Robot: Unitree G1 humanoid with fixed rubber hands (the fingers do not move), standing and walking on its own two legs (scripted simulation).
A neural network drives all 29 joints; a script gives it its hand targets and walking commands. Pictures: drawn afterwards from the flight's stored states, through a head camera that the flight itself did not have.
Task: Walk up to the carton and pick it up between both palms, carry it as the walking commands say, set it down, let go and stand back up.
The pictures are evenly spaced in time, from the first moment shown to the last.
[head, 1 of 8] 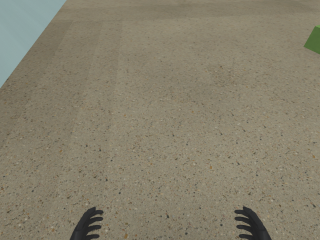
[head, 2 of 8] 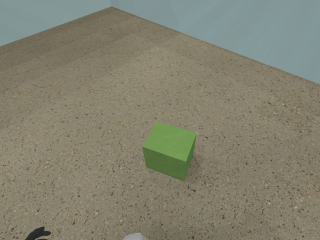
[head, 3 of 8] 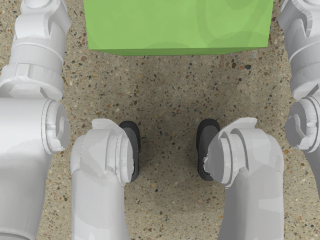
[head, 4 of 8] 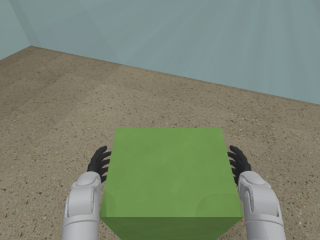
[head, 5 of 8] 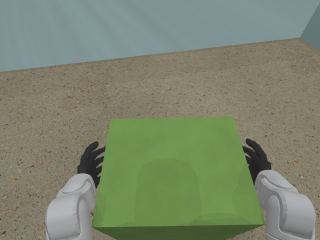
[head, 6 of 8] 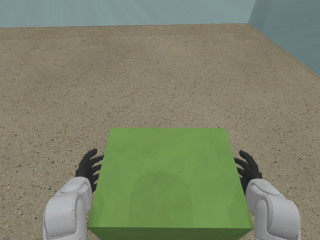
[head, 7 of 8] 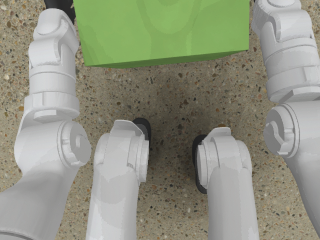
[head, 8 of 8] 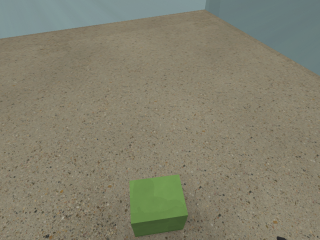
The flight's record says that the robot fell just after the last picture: no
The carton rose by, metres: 0.67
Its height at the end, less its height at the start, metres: +0.00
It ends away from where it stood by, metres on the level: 1.75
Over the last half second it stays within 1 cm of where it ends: yes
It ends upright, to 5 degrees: yes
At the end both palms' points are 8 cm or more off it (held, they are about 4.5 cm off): yes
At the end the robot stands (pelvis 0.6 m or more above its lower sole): yes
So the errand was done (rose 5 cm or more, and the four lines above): yes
